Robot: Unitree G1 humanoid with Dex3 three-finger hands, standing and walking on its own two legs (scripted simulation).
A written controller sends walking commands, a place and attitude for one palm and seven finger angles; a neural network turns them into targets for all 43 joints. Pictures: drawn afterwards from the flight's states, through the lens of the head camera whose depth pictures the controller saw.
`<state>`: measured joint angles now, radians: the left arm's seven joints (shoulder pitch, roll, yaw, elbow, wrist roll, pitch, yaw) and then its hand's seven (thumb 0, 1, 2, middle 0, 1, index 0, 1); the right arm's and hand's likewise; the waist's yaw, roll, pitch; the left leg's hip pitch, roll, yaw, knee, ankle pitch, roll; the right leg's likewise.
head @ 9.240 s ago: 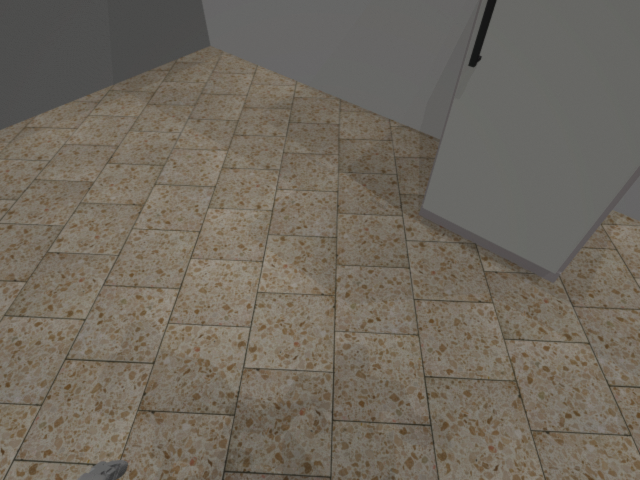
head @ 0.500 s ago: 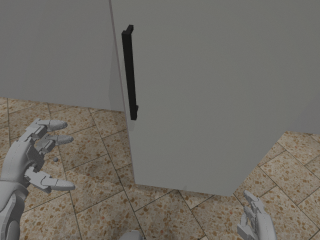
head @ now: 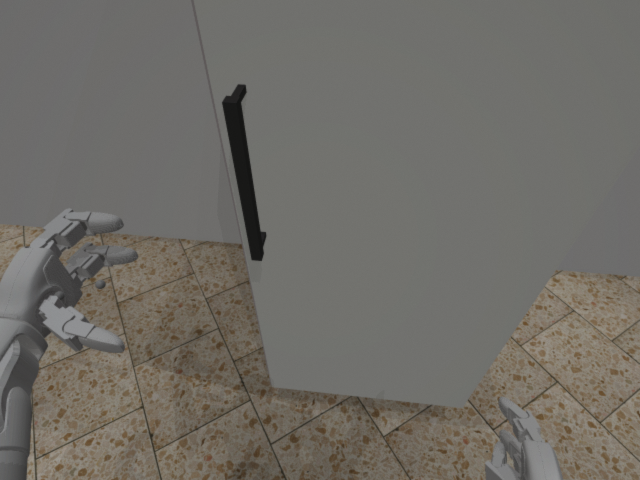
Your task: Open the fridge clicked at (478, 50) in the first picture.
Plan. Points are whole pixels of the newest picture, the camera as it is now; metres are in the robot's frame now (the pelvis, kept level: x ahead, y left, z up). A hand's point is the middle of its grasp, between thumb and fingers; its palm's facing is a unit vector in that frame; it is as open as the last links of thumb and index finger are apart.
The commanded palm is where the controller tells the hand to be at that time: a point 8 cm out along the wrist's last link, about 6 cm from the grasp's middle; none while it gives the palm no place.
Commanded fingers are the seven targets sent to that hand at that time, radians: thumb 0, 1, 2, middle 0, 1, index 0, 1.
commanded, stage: raise the hand to about handle height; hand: left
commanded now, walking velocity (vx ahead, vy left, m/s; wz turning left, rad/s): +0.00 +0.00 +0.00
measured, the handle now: (249, 184) +0.49 +0.16 +0.12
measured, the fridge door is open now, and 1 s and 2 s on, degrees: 0 0 0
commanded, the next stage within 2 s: move the hooked fingers beside the handle in 0.36 s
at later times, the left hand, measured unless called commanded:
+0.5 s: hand (96, 288) +0.27 +0.28 +0.14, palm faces +0.06 -1.00 -0.04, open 14.0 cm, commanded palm +0.24 +0.32 +0.14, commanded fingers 0.00 -0.50 0.30 -0.30 -1.20 -0.30 -1.20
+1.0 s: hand (149, 251) +0.33 +0.25 +0.13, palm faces +0.04 -1.00 -0.02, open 14.0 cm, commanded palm +0.31 +0.30 +0.14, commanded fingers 0.00 -0.50 0.30 -0.30 -1.20 -0.30 -1.20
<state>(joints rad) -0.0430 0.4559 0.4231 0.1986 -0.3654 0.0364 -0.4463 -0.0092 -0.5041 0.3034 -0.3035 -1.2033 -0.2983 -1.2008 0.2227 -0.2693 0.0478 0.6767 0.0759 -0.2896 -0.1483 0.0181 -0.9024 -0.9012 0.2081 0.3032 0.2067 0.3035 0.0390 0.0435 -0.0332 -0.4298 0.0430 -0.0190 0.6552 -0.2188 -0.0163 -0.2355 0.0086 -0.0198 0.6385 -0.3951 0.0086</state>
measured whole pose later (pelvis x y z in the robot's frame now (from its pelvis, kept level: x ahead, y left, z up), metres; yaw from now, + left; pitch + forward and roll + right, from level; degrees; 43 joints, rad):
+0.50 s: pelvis +0.00 +0.01 +0.00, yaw +0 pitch -1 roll -2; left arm -0.04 0.43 0.42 0.18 -0.35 0.03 -0.42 -0.01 -0.50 0.30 -0.30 -1.20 -0.30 -1.20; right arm 0.21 -0.25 0.05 0.67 0.07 -0.28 -0.15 0.02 -0.90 -0.90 0.21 0.30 0.21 0.30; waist 0.04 0.04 -0.03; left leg -0.41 0.04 -0.01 0.64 -0.21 -0.01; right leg -0.22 0.00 -0.01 0.62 -0.38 0.02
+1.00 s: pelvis -0.01 +0.01 +0.00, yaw +0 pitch +0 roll -2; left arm -0.26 0.40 0.33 0.37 -0.26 0.03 -0.32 -0.01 -0.50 0.30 -0.30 -1.20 -0.30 -1.20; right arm 0.24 -0.25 0.05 0.69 0.06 -0.25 -0.14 0.02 -0.90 -0.90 0.21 0.30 0.21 0.30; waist 0.00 0.03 -0.02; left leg -0.44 0.04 -0.01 0.63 -0.20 -0.01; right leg -0.25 0.00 -0.01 0.62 -0.37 0.02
